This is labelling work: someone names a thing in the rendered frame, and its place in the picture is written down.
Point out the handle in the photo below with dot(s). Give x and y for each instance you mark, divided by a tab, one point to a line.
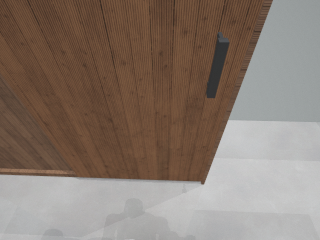
217	65

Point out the wardrobe door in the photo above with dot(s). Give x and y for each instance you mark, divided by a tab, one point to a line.
23	143
119	86

